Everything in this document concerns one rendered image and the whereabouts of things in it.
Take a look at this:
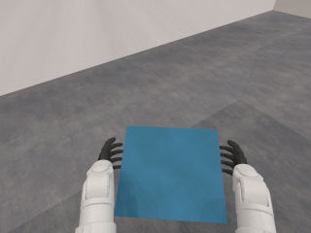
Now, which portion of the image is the robot right forearm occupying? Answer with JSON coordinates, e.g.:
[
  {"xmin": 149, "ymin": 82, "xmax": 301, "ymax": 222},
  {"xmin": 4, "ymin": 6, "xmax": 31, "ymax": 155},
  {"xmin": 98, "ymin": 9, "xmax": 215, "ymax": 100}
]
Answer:
[{"xmin": 232, "ymin": 164, "xmax": 277, "ymax": 233}]

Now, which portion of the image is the robot left forearm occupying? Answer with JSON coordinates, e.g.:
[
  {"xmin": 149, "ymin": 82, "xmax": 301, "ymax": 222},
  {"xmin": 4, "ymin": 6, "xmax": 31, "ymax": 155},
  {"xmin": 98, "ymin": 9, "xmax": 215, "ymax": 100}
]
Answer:
[{"xmin": 75, "ymin": 159, "xmax": 117, "ymax": 233}]

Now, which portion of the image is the robot left hand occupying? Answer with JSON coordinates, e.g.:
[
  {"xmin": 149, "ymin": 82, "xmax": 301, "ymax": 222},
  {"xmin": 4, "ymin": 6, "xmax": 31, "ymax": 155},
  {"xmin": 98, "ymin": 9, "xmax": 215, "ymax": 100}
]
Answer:
[{"xmin": 98, "ymin": 137, "xmax": 123, "ymax": 170}]

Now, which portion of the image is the carton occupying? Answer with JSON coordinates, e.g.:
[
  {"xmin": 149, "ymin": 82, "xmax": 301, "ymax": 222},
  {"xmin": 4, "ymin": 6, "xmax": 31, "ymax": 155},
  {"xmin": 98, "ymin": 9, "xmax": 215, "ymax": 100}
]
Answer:
[{"xmin": 114, "ymin": 125, "xmax": 227, "ymax": 224}]

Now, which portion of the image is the robot right hand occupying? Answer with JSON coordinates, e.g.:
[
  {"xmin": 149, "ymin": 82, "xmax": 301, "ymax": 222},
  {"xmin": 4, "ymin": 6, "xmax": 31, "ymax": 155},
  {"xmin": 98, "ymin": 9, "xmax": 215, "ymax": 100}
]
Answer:
[{"xmin": 220, "ymin": 140, "xmax": 248, "ymax": 176}]

